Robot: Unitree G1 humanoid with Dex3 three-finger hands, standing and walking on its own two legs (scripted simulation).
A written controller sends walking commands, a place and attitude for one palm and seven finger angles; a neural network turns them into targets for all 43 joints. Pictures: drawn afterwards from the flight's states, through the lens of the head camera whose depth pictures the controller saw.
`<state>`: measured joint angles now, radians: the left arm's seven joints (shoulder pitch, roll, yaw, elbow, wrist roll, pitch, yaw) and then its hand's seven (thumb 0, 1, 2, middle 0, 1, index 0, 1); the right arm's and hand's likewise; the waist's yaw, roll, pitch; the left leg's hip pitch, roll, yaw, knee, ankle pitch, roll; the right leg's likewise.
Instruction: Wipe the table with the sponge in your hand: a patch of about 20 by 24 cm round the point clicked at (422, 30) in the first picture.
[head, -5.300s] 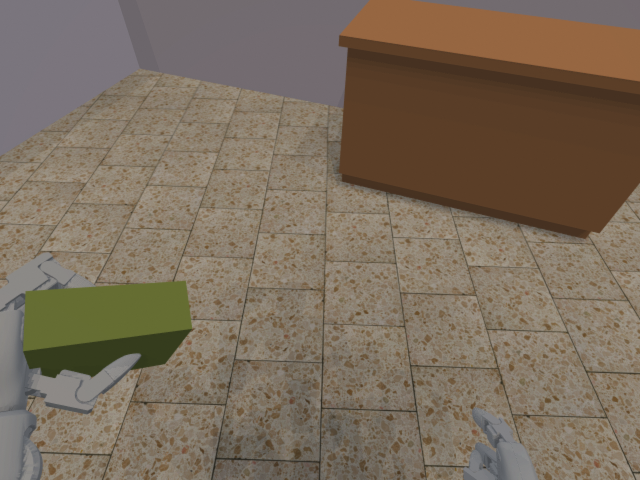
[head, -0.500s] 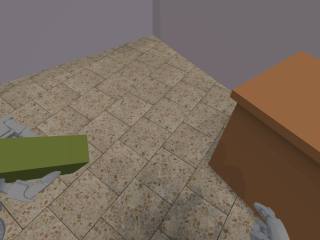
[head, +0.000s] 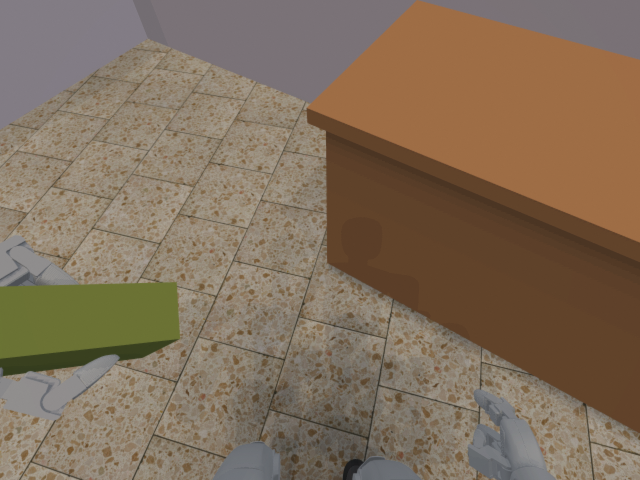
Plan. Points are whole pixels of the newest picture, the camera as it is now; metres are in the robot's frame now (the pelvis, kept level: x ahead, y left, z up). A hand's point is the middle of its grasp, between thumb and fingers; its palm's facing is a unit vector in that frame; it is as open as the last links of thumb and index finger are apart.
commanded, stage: turn to face it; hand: left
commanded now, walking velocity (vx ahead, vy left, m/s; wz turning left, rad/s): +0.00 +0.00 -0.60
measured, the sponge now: (109, 328) +0.23 +0.19 +0.15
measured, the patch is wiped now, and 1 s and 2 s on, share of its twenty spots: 0.00 0.00 0.00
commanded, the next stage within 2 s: take the last steps up to it in 1.70 s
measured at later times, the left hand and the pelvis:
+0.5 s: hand (198, 336) +0.22 +0.11 +0.17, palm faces +0.13 -0.85 -0.51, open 9.1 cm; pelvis -0.07 -0.05 -0.01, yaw -17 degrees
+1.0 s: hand (299, 417) +0.16 +0.02 +0.18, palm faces -0.13 -0.90 -0.41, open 9.1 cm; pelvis -0.15 -0.06 +0.00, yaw -32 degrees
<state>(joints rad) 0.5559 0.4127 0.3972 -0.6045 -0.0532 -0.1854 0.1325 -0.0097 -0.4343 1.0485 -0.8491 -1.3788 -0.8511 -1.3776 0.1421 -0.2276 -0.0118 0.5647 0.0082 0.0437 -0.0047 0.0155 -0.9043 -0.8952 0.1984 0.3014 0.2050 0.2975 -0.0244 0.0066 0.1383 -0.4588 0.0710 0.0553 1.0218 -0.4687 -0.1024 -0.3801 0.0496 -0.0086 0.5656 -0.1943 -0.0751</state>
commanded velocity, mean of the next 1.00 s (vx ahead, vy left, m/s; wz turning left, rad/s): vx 0.00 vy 0.00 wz -0.60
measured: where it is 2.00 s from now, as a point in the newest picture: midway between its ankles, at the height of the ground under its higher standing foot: outside the picture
